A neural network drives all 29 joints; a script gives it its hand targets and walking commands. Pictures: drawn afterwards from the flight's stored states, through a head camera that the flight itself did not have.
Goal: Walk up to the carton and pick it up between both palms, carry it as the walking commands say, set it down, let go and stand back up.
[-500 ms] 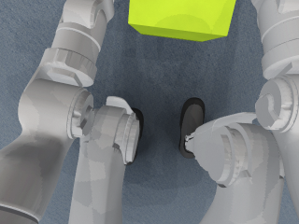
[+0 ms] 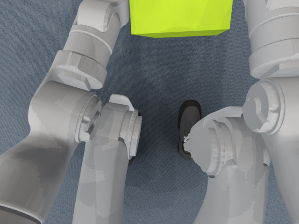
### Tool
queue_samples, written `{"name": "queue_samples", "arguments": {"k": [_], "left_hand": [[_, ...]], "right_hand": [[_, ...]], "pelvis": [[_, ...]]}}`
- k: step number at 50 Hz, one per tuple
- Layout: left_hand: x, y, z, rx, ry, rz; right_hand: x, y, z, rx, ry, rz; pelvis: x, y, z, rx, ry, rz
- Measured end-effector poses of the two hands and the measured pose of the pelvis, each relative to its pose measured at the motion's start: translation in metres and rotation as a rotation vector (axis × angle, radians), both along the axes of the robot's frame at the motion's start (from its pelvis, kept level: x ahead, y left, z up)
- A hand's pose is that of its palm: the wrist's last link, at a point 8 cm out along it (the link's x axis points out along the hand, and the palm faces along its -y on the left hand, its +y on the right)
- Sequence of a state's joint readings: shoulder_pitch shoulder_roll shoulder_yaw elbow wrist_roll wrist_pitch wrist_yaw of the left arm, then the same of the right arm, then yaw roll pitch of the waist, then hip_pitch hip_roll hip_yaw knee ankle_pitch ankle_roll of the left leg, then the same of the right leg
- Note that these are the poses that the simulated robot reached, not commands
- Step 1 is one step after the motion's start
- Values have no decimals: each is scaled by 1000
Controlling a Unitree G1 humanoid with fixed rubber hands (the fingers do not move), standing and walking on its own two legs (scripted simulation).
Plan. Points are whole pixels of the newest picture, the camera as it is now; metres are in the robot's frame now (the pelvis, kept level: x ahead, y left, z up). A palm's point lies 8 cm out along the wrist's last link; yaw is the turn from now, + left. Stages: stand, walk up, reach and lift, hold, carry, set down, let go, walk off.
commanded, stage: reach and lift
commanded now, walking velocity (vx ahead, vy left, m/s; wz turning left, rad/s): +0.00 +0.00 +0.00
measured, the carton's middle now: out of the picture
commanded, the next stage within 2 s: none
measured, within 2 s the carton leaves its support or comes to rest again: neither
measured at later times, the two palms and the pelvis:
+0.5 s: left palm out of the picture +0.55 +0.08 -0.10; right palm out of the picture +0.57 -0.17 -0.08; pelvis -0.01 +0.00 +0.01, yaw -1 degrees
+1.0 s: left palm out of the picture +0.52 +0.08 -0.03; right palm out of the picture +0.54 -0.18 -0.01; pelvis -0.02 +0.00 +0.05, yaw -2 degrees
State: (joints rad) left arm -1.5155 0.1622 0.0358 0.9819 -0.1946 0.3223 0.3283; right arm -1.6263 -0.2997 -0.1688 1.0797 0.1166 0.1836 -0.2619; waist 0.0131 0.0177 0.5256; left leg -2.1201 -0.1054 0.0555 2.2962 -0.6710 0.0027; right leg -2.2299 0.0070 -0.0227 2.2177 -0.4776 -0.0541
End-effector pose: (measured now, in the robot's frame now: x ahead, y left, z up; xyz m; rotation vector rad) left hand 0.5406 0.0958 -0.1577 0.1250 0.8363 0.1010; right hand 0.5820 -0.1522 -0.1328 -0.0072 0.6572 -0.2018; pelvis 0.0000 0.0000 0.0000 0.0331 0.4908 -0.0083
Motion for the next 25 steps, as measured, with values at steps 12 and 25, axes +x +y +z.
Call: {"name": "queue_samples", "arguments": {"k": [12, 25], "left_hand": [[-1, -20, 33, -13, -27, -34], [7, -18, 55, -33, -53, -28]], "right_hand": [[-13, -22, 32, -2, -29, -38], [-10, -21, 56, -12, -57, -50]], "pelvis": [[-11, -3, 0, 10, -63, -19], [-10, -1, 5, 4, -76, -24]]}}
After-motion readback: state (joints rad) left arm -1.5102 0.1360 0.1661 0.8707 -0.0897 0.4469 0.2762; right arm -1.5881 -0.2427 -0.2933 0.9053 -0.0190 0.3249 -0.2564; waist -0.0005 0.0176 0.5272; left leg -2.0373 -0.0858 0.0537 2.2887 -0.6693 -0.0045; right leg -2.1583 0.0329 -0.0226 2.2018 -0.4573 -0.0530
